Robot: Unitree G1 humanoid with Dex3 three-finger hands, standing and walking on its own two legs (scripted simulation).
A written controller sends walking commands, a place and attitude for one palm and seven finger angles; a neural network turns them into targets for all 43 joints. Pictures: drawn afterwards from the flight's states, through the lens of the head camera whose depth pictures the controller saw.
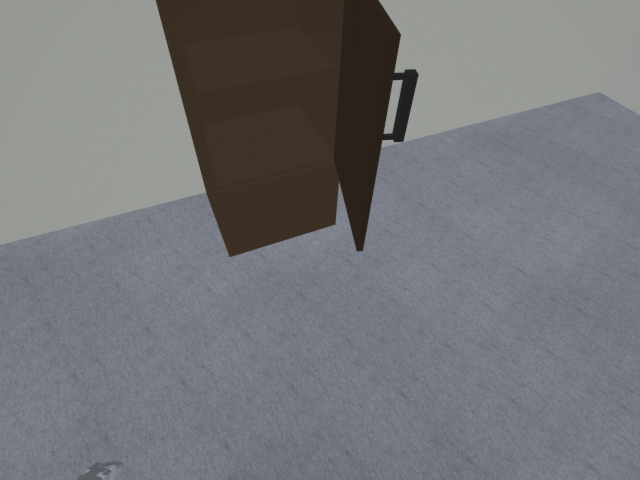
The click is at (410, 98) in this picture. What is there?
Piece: cupboard door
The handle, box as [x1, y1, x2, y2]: [382, 69, 418, 141]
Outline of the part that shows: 414,69 405,70 403,73 394,73 393,79 402,79 402,86 393,132 390,134 383,134 382,139 392,139 394,141 403,140 418,74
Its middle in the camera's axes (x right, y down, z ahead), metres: +0.16 -0.28 +0.83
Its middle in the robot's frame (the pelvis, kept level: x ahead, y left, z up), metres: +0.82 -0.11 +0.04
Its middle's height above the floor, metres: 0.81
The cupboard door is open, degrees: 74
